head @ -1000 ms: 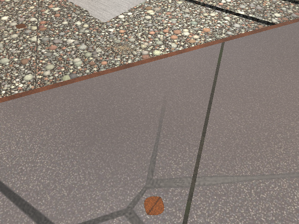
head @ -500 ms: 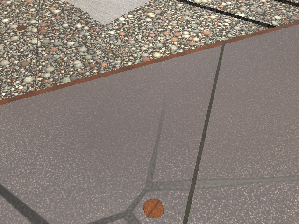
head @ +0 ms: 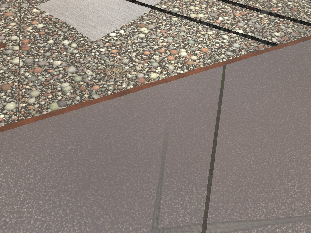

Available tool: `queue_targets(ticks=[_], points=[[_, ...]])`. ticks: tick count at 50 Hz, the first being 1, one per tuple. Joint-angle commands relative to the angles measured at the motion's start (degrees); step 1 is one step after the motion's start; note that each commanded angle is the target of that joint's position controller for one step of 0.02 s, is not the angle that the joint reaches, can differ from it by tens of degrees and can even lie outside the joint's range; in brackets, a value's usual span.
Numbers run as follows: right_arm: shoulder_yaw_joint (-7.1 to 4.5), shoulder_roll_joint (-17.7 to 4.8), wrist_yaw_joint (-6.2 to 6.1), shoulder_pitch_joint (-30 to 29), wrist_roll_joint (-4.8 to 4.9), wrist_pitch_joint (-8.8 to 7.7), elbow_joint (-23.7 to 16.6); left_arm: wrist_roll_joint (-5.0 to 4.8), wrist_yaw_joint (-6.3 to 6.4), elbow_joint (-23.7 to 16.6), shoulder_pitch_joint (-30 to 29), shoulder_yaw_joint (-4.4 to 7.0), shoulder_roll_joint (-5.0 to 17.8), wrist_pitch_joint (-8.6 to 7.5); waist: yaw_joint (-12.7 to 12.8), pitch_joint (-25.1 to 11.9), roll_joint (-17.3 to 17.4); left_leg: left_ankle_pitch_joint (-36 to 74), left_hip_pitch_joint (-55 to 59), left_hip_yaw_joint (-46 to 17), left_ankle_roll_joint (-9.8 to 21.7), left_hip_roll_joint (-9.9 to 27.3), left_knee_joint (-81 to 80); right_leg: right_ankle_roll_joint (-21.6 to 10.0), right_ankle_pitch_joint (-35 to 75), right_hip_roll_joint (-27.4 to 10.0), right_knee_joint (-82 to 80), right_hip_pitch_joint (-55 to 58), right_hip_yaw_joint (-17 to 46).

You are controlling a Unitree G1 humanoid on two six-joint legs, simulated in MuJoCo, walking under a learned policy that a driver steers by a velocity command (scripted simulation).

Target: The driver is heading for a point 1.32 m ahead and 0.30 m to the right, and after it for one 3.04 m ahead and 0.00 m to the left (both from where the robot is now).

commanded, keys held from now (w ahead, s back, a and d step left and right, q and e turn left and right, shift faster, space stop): w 0.66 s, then w+e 0.34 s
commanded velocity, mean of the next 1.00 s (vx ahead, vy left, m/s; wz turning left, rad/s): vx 0.49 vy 0.00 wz -0.10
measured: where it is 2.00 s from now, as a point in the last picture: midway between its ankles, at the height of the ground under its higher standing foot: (180, 129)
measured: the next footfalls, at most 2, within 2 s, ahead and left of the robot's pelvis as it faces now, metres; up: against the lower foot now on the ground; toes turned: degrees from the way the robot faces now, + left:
right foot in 0.26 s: +0.35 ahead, -0.14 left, +0.00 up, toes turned -3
left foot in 0.80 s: +0.66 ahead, +0.11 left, +0.00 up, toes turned +0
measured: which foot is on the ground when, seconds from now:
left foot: down 0.00-0.28, up 0.30-0.78, down 0.80-1.00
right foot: up 0.00-0.24, down 0.26-0.82, up 0.84-1.00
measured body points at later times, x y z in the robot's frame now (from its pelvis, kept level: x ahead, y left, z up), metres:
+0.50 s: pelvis +0.30 -0.06 +0.00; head +0.31 -0.06 +0.45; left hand +0.32 +0.20 -0.14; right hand +0.41 -0.33 -0.13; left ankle +0.35 +0.11 -0.66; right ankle +0.31 -0.14 -0.75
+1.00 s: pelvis +0.59 +0.01 +0.00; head +0.61 +0.02 +0.45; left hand +0.69 +0.28 -0.14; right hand +0.62 -0.26 -0.13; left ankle +0.62 +0.10 -0.75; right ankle +0.57 -0.15 -0.66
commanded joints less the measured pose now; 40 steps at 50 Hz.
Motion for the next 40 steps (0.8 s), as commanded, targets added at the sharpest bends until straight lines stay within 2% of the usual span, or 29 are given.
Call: queue_targets(ticks=[1, 5, 8, 9, 10, 11, 12, 13, 14, 15, 16, 17, 18, 19, 21, 23, 25, 27, 30, 33, 35, 37, 38, 39, 40], points=[[-1.39, -9.75, -1.15, 0.75, -0.13, -0.05, -2.89, 0.25, -0.29, -5.08, -6.79, -0.38, 0.49, -0.27, 0.34, 8.03, 5.35, 18.64, -2.59, -8.80, 6.98, 13.84, -8.14, 1.59, 6.53, -0.38, -10.79, -7.10, -0.58], [-1.69, -10.53, -1.60, 4.49, 0.56, 0.23, -2.73, -0.20, -1.38, -7.71, -14.98, -1.13, 0.22, -0.70, -1.73, 9.46, 5.93, 17.20, -1.02, -6.51, 6.78, 14.18, -9.18, 1.11, 11.66, 2.30, -22.44, -3.20, -2.85], [-2.11, -10.75, -1.76, 5.47, 1.03, 0.75, -2.33, -0.41, -2.49, -9.53, -17.94, -1.19, 0.98, -1.20, -0.87, 9.87, 6.43, 21.82, 5.07, -5.85, 6.23, 16.67, -6.45, -1.00, 9.64, 3.05, -26.80, -2.91, -2.17], [-2.36, -11.25, -1.80, 4.89, 0.98, 0.99, -2.55, -0.39, -2.80, -9.68, -17.30, -0.94, 1.75, -1.39, 0.24, 8.79, 6.83, 26.74, 7.01, -5.44, 5.71, 17.25, -4.30, -1.92, 7.92, 3.75, -27.74, -1.03, -2.40], [-2.66, -12.09, -1.84, 3.96, 0.79, 1.23, -2.97, -0.34, -2.90, -9.37, -15.04, -0.38, 3.06, -1.51, 2.06, 6.46, 7.94, 36.11, 8.49, -5.09, 5.07, 17.54, -0.94, -2.87, 6.03, 5.22, -27.89, 3.19, -3.16], [-2.99, -12.99, -1.85, 3.16, 0.50, 1.62, -3.32, -0.33, -2.77, -8.34, -10.52, 0.52, 4.89, -1.50, 4.74, 2.61, 9.54, 47.07, 9.44, -4.54, 4.45, 17.32, 4.82, -3.97, 4.08, 7.29, -27.14, 9.83, -4.43], [-2.89, -12.76, -1.79, 1.95, 0.16, 2.16, -3.80, -0.46, -2.42, -5.51, -0.87, 1.90, 7.33, -1.33, 9.72, -3.12, 9.89, 53.54, 7.12, -2.68, 3.14, 15.13, 16.03, -5.58, 3.92, 9.32, -27.46, 22.05, -5.69], [-2.21, -11.60, -1.59, 1.11, -0.28, 2.20, -5.17, -0.08, -1.82, -2.85, 9.89, 3.02, 10.44, -0.99, 14.00, -10.34, 7.81, 42.50, -5.30, -1.78, 1.42, 12.83, 31.98, -8.54, 3.66, 2.69, -25.44, 40.60, 1.76], [0.04, -3.04, -0.66, 9.24, 0.04, 1.00, -5.84, 1.41, -1.73, -0.92, 16.79, 4.21, 15.64, -0.76, 10.01, -21.44, -7.89, 7.49, -28.34, -2.15, -2.34, 1.53, 56.72, -18.62, -11.27, -13.34, -31.00, 62.59, 31.74], [-0.33, -5.22, -0.12, 7.51, 1.19, -0.96, -4.79, 1.31, -1.77, -0.76, 15.75, 2.69, 11.20, -0.63, 10.62, -24.05, -9.05, -16.56, -34.98, -11.46, -1.27, -0.36, 65.49, -18.54, -14.50, -15.68, -41.45, 62.78, 45.95], [-1.64, -9.69, 0.07, 1.09, 2.86, -1.98, -7.37, 0.74, -1.74, -1.26, 9.78, 1.76, 8.39, -0.83, 9.20, -12.99, -7.58, -14.32, -40.66, -10.74, -0.23, 3.29, 68.30, -14.91, -13.58, -13.74, -42.34, 54.32, 36.75], [-1.79, -10.75, -0.35, -3.41, 3.08, -2.40, -8.71, 0.67, -1.77, -2.61, 3.93, 0.99, 6.15, -1.02, 7.40, -6.77, -1.95, -8.84, -39.60, -8.97, 0.28, 6.64, 65.97, -12.90, -7.57, -11.76, -43.56, 43.66, 27.53], [-2.23, -10.42, -0.94, -5.22, 2.38, -2.14, -9.03, 1.19, -2.10, -2.91, 0.33, 0.54, 4.65, -1.34, 5.15, -2.99, 1.49, -4.83, -36.76, -8.01, 0.22, 9.00, 61.95, -11.67, -1.97, -9.61, -45.29, 34.48, 21.16], [-2.64, -9.63, -1.34, -4.00, 1.74, -1.20, -8.74, 1.73, -2.39, -2.79, -1.50, 0.05, 3.07, -1.72, 2.71, -1.52, 0.62, -2.61, -32.51, -8.32, 0.36, 10.96, 58.85, -10.58, 0.67, -7.13, -47.05, 28.53, 16.07], [-2.47, -6.83, -1.59, -1.57, 1.46, 0.50, -8.31, 1.70, -2.63, -1.47, -0.83, 0.00, 2.73, -1.97, 0.95, -0.22, -1.28, -1.65, -29.08, -7.74, -0.01, 11.92, 55.28, -11.26, 2.09, -5.47, -50.07, 23.08, 11.80], [-2.79, -7.42, -1.81, -4.49, 1.12, 1.22, -9.71, 1.67, -1.93, -0.25, 1.14, 0.29, 4.41, -2.12, 0.65, 2.14, -1.24, 1.63, -31.89, -7.02, -1.12, 12.54, 50.78, -11.99, 3.63, -4.95, -52.23, 21.36, 8.91], [-3.08, -8.31, -1.86, -10.01, 0.53, 1.20, -11.74, 1.63, -0.93, 0.51, 3.59, 0.62, 5.89, -1.94, 1.84, 3.69, -0.36, 7.77, -37.07, -6.83, -2.37, 13.04, 43.83, -12.03, 4.74, -5.06, -53.19, 23.47, 7.90], [-3.04, -7.95, -1.51, -14.35, 0.39, 0.80, -13.13, 1.38, -0.21, 0.97, 5.54, 0.67, 6.31, -1.51, 3.00, 4.09, -0.11, 14.41, -38.56, -6.23, -2.86, 12.45, 35.72, -10.91, 5.82, -4.29, -53.26, 25.62, 6.01], [-2.49, -6.93, -0.79, -20.90, 0.76, 0.27, -14.85, 0.79, 0.31, 1.74, 8.48, 0.80, 7.23, -1.14, 5.19, 4.83, -0.27, 20.84, -36.03, -3.86, -3.06, 9.97, 24.84, -9.39, 5.65, -3.22, -53.23, 27.42, 3.12], [-2.10, -7.03, 0.13, -25.88, 1.25, 0.06, -16.59, 0.31, 0.42, 3.26, 11.92, 1.01, 7.68, -0.57, 6.96, 6.06, -0.30, 20.11, -36.55, -3.43, -2.81, 8.75, 19.60, -9.26, 5.11, -5.04, -51.53, 32.74, 3.09], [-2.17, -7.77, 0.81, -28.28, 1.35, -0.37, -18.17, 0.05, 0.58, 4.07, 13.52, 1.20, 7.61, 0.11, 7.01, 6.78, -0.18, 16.54, -37.06, -4.42, -1.95, 8.27, 16.84, -8.86, 6.09, -6.94, -48.76, 36.48, 4.97], [-2.70, -9.44, 1.24, -26.32, 1.41, -0.97, -18.38, -0.08, 0.81, 3.90, 12.70, 1.63, 8.55, 0.74, 4.99, 5.58, -1.23, 12.30, -32.98, -4.51, -0.99, 7.13, 14.55, -7.94, 9.32, -8.21, -45.41, 38.50, 6.91], [-3.28, -10.71, 1.23, -23.12, 1.42, -1.30, -17.77, -0.07, 0.85, 3.46, 11.39, 1.83, 9.19, 1.03, 2.84, 3.77, -2.06, 10.42, -27.64, -3.47, -0.39, 5.76, 13.77, -7.28, 15.24, -7.89, -41.98, 38.29, 7.11], [-4.51, -12.79, 0.94, -15.82, 1.31, -1.52, -15.69, 0.11, 0.82, 2.94, 10.12, 1.53, 8.53, 1.27, -1.04, -0.62, -1.61, 9.96, -17.39, -2.06, 0.77, 4.10, 12.58, -5.93, 22.86, -5.13, -33.74, 36.70, 5.45], [-5.92, -16.63, 0.35, -4.85, 0.58, -1.66, -13.22, 0.80, 0.71, 1.72, 9.62, 0.53, 6.06, 1.21, -5.30, -9.18, 0.79, 10.55, -0.08, -6.89, 3.61, 9.48, 15.34, -3.89, 18.31, -1.48, -18.86, 28.16, 2.87]])
Velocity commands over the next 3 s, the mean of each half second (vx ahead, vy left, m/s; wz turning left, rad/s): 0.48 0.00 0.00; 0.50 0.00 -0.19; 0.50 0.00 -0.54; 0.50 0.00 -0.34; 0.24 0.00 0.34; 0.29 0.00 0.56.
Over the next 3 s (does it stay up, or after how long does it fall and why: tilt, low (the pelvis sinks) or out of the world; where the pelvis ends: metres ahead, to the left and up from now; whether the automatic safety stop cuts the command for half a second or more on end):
stays up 1.35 -0.26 0.00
